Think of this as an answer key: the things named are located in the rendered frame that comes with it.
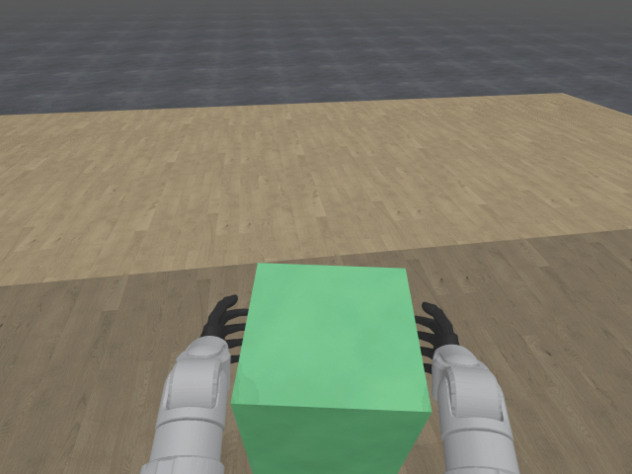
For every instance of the robot right hand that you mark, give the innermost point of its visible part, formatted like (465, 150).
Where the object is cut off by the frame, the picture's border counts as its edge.
(442, 328)

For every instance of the left robot forearm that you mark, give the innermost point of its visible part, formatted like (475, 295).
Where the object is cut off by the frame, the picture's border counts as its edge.
(191, 417)

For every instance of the carton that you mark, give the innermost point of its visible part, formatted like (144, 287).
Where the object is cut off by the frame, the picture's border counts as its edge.
(330, 378)

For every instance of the right robot forearm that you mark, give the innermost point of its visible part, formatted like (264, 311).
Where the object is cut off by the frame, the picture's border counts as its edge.
(473, 416)

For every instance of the robot left hand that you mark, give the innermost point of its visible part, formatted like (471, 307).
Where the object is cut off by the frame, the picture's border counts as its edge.
(219, 317)

